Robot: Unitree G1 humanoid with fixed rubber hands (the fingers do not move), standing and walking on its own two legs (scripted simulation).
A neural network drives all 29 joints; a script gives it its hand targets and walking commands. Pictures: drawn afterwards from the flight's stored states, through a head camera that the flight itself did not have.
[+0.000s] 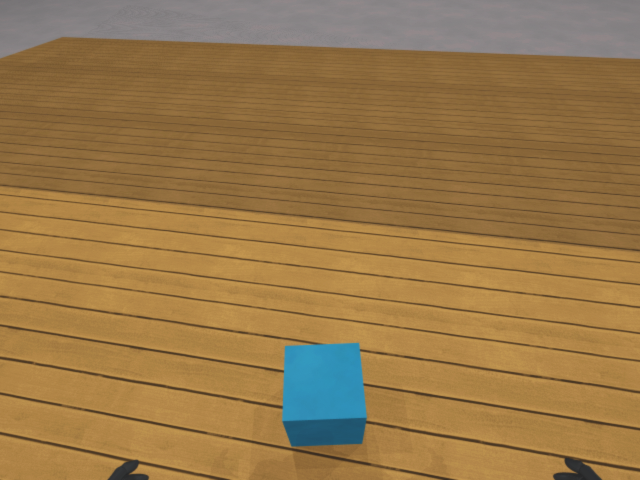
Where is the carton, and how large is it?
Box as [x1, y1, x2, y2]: [282, 343, 366, 446]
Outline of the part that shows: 358,343 285,346 282,421 291,446 361,443 366,414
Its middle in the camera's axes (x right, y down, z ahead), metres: +0.01 +0.45 +1.11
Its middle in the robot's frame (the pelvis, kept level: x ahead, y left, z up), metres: +0.45 +0.05 -0.66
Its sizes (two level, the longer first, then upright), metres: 0.210 0.200 0.250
